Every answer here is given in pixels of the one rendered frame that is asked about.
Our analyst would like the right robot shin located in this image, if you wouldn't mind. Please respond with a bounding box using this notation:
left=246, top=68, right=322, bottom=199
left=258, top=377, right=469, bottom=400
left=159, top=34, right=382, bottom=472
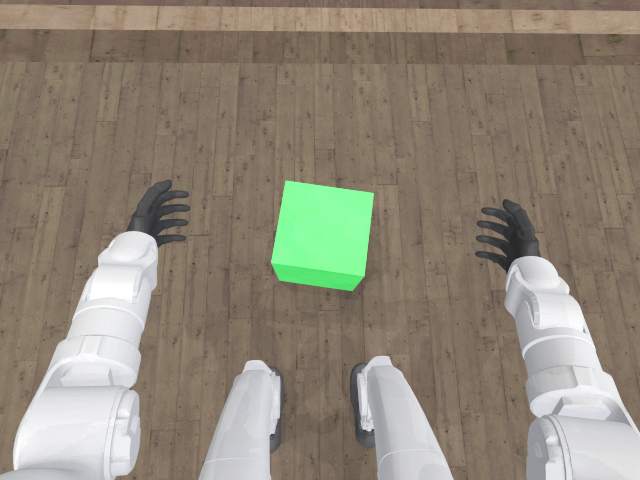
left=361, top=356, right=404, bottom=430

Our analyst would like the robot left forearm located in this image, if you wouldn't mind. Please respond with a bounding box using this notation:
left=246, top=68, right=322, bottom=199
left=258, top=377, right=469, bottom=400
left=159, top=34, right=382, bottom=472
left=13, top=231, right=158, bottom=470

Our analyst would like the carton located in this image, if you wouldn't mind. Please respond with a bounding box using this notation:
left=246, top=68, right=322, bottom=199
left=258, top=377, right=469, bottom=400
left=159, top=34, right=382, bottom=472
left=271, top=181, right=374, bottom=291

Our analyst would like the robot right hand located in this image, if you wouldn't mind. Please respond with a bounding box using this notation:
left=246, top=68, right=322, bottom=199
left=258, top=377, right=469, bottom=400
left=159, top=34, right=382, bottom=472
left=475, top=199, right=541, bottom=274

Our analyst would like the left robot upper arm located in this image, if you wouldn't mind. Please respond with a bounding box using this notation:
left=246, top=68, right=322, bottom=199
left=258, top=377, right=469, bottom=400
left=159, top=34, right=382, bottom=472
left=0, top=385, right=141, bottom=480

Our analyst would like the robot left hand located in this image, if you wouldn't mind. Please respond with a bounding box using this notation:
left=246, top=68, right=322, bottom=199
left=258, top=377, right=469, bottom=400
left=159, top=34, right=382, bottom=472
left=126, top=180, right=190, bottom=248

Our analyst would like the robot right forearm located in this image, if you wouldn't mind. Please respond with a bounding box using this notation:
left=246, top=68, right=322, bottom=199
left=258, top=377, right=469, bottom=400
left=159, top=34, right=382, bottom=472
left=504, top=256, right=640, bottom=437

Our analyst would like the right robot upper arm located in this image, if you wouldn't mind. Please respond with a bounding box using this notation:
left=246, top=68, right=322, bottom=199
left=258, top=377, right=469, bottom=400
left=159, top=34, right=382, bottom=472
left=526, top=414, right=640, bottom=480

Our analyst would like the robot right thigh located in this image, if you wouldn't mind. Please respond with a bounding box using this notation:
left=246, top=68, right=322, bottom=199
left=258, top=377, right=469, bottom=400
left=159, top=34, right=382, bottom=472
left=357, top=365, right=454, bottom=480

